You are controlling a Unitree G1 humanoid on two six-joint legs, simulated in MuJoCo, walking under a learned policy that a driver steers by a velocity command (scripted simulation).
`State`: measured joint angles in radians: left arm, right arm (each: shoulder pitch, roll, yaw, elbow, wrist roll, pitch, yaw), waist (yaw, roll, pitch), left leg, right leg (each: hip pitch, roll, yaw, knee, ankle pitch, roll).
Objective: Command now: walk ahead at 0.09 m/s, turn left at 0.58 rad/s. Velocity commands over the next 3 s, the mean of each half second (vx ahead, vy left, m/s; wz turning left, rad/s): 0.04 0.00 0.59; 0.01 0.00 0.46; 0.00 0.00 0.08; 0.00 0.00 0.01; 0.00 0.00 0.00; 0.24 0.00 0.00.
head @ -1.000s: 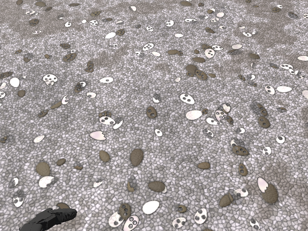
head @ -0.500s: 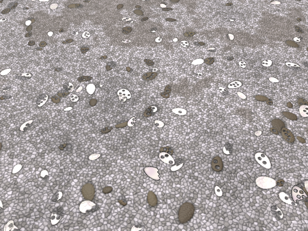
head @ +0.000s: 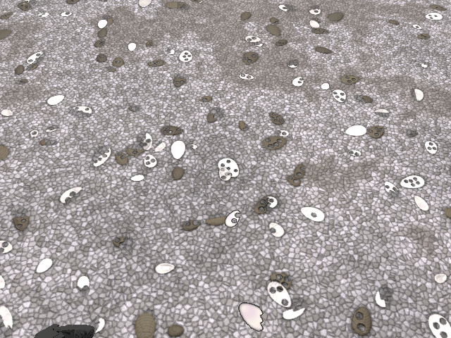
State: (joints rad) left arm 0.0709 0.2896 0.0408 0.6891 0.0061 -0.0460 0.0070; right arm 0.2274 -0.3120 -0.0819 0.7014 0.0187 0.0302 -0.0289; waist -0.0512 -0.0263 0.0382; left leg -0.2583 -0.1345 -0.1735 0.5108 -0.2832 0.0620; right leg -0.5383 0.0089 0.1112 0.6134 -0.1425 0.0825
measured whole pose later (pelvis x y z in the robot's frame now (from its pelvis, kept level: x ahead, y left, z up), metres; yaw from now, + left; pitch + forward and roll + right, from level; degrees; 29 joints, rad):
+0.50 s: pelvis +0.04 +0.01 -0.01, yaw +18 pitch +1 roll -1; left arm 0.12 0.31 0.08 0.72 0.01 0.03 0.03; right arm 0.20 -0.30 -0.08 0.63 0.00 0.06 0.00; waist 0.00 -0.03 0.06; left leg -0.32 0.00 0.00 0.61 -0.32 0.04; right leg -0.41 -0.09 -0.08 0.73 -0.41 0.05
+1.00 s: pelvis +0.06 +0.00 +0.00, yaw +31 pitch +1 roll -1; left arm 0.14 0.26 0.06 0.72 0.02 -0.01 0.00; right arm 0.15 -0.29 -0.05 0.65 -0.01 0.04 -0.02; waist 0.00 0.04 0.02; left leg -0.32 -0.09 -0.17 0.64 -0.40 -0.01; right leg -0.25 0.02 0.02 0.50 -0.26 -0.01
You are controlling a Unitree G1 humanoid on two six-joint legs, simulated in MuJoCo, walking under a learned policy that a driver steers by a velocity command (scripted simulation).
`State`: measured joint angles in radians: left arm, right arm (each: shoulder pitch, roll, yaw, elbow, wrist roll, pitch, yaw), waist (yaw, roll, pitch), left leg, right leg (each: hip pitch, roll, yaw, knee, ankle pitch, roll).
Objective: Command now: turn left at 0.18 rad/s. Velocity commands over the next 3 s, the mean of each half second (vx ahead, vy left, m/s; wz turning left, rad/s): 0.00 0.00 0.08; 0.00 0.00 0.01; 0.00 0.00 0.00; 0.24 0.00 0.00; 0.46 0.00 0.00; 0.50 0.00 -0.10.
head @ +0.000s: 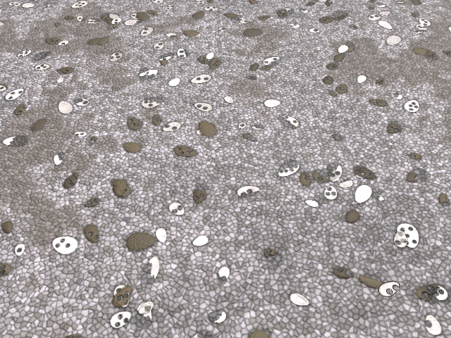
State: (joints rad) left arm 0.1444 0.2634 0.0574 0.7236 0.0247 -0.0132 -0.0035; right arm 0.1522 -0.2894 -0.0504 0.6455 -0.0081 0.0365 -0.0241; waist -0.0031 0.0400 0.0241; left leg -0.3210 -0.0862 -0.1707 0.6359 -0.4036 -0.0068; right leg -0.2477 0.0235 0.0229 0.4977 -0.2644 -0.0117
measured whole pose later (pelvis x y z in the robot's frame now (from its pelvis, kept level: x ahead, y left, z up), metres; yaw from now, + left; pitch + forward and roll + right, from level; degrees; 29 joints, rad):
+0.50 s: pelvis +0.00 +0.02 +0.00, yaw +1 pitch -2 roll +0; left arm 0.18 0.26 0.03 0.82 0.01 0.00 0.01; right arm 0.22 -0.23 -0.03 0.78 -0.01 0.01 -0.03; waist 0.01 -0.01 0.04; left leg -0.21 -0.03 -0.09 0.55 -0.31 0.00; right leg -0.21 -0.02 0.03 0.53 -0.28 0.03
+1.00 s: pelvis +0.00 +0.02 +0.00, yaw +0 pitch -2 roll +0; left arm 0.23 0.24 0.02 1.00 0.00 0.00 0.04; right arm 0.22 -0.22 -0.03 0.97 0.00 0.00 -0.03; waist 0.01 0.00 0.04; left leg -0.18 -0.03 -0.08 0.51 -0.29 -0.01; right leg -0.20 -0.02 0.04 0.51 -0.27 0.03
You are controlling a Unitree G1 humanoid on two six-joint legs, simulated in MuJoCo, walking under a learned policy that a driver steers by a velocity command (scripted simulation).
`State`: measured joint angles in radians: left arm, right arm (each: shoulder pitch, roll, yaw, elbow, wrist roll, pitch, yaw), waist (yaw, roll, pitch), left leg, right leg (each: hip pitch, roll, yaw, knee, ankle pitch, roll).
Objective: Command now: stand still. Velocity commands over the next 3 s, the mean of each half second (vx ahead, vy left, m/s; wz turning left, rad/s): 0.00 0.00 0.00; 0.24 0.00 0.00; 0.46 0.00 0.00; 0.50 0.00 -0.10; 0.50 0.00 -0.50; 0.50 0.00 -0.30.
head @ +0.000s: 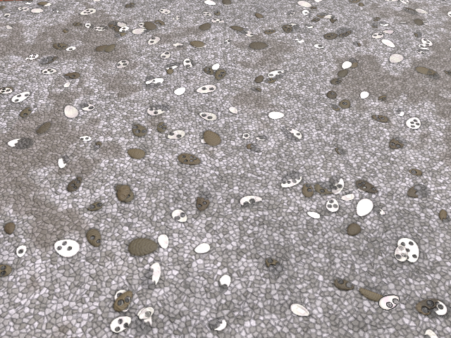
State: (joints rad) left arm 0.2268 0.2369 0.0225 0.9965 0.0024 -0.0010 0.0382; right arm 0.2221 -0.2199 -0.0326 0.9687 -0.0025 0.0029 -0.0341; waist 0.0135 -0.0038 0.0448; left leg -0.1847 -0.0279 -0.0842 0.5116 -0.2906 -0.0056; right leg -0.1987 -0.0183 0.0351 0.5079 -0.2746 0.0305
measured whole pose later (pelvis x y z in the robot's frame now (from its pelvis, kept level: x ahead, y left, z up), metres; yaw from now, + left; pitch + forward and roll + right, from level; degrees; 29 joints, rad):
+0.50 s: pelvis +0.00 -0.01 +0.00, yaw +0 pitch -2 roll +0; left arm 0.27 0.20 0.01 1.07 0.00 0.00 0.04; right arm 0.25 -0.20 -0.01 1.08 0.00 0.00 -0.04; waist 0.01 0.00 0.04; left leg -0.19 -0.02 -0.08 0.50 -0.28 -0.02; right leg -0.21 -0.01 0.03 0.51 -0.27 0.02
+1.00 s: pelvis +0.10 +0.01 +0.01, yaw +0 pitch +1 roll +0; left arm 0.24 0.26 0.04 0.97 -0.03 -0.11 -0.01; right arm 0.50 -0.18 -0.01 1.09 0.01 -0.10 0.01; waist -0.04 -0.02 -0.02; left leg -0.03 -0.03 -0.04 0.33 -0.33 0.03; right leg -0.56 -0.03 -0.02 1.14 -0.33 -0.06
